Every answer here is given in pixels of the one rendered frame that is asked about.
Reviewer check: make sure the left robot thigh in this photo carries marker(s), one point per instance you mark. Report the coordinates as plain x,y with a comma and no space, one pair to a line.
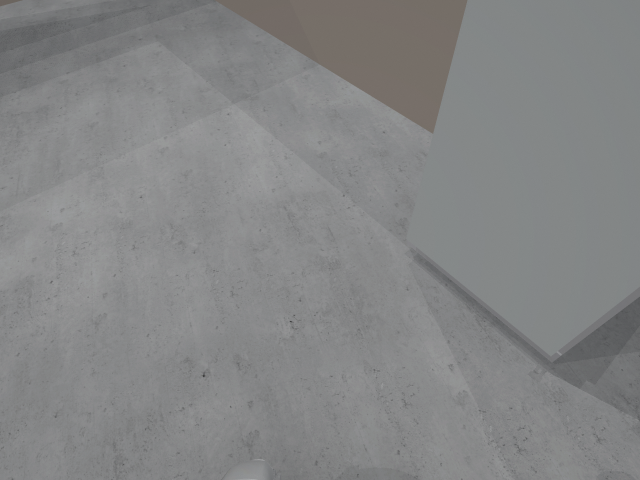
252,470

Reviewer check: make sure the fridge door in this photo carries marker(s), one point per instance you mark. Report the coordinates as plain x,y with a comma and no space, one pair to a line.
530,194

